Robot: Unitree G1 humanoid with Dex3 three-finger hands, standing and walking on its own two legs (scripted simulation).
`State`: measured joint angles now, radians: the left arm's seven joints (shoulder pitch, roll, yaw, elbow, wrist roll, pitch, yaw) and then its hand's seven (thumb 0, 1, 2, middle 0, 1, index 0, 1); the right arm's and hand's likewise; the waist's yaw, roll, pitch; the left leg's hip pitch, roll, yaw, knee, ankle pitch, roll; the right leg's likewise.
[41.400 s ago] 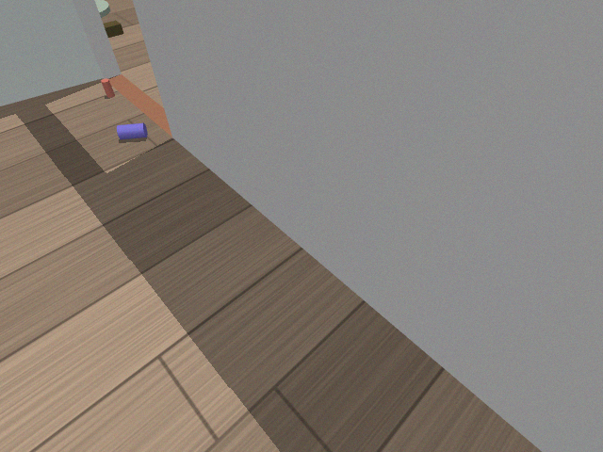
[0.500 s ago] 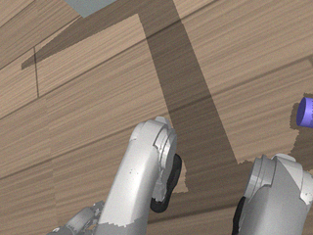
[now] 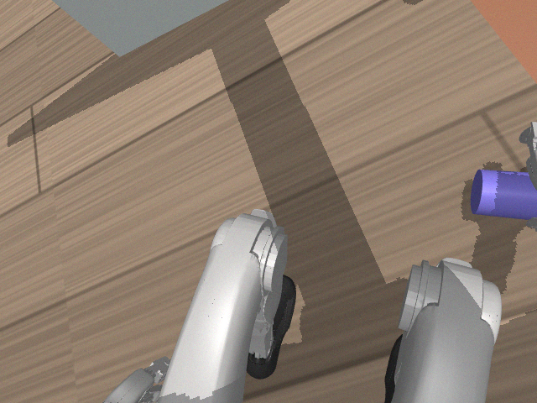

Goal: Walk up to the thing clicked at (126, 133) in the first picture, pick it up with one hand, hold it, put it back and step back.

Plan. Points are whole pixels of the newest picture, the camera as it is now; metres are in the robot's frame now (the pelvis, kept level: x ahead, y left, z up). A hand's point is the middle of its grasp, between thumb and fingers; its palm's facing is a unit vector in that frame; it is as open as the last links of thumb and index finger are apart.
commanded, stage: withdraw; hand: right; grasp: from above
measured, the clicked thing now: (523, 195) +0.45 -0.29 -0.26
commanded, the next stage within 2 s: home in 0.68 s
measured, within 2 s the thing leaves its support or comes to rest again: neither
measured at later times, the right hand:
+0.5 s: hand out of the picture +0.40 -0.28 -0.06, palm faces -0.52 +0.07 -0.85, open 13.1 cm
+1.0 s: hand out of the picture +0.45 -0.30 -0.08, palm faces -0.35 +0.09 -0.93, open 12.5 cm
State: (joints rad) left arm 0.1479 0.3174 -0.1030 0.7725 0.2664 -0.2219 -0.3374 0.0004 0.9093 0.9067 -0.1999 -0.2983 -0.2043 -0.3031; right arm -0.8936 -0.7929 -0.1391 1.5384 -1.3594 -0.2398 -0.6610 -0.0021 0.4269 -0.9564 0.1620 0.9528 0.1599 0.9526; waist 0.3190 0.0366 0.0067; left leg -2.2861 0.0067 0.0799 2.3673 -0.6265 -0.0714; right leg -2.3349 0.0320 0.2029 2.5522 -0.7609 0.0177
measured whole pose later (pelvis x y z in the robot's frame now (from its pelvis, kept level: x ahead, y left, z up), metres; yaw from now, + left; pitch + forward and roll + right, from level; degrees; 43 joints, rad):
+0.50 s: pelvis -0.02 +0.01 +0.08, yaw -7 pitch +33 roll +5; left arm 0.16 0.34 -0.02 0.69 0.09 -0.05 -0.15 0.00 0.92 0.91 -0.20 -0.30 -0.20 -0.30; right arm -0.89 -0.61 0.03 1.33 -1.19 -0.22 -0.24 0.00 0.38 -0.93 0.26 0.89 0.23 0.91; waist 0.20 -0.03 -0.12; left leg -2.13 0.04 0.02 2.13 -0.59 -0.04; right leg -2.14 0.03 0.10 2.23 -0.67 0.02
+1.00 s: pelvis +0.00 +0.00 +0.06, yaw -5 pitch +37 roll +7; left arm 0.21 0.26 0.00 0.75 0.11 -0.08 -0.18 0.00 0.90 0.90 -0.20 -0.30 -0.21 -0.30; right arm -0.89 -0.63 -0.07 1.28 -1.17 -0.11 -0.37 0.00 0.22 -0.92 0.26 0.76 0.24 0.78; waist 0.23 -0.07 -0.12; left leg -2.21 0.04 0.01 2.21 -0.63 -0.06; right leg -2.24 0.03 0.11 2.32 -0.72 0.01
